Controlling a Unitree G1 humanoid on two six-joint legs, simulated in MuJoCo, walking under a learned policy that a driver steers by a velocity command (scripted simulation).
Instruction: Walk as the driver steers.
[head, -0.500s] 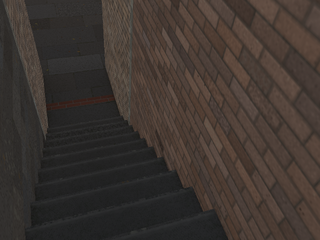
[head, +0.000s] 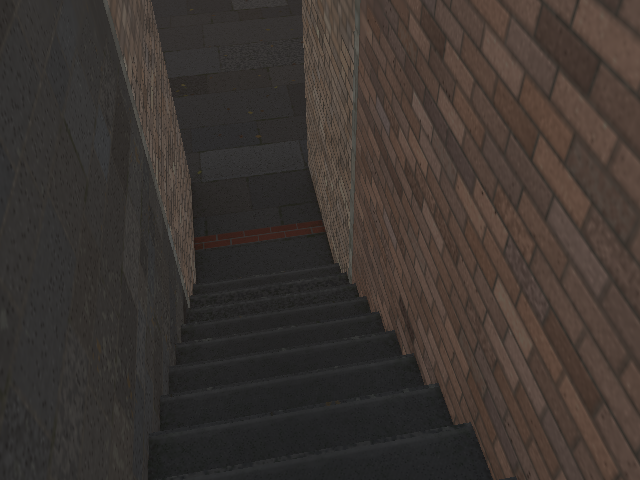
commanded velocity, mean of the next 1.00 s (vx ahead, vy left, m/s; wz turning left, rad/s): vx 0.47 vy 0.00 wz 0.00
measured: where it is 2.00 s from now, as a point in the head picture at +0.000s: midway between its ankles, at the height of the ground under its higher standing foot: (254, 431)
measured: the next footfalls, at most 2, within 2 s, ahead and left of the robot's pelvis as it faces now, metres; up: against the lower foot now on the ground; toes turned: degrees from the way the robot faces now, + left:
left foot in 0.34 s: +0.21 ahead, +0.22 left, -0.19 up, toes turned +2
right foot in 0.88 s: +0.51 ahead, +0.12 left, -0.37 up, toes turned +1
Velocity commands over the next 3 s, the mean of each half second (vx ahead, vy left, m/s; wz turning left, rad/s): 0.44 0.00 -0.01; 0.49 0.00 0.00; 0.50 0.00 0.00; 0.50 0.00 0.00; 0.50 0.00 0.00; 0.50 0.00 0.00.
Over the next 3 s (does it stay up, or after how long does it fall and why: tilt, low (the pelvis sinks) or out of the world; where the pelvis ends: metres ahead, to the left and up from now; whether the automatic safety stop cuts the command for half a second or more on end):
stays up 1.52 0.41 -1.15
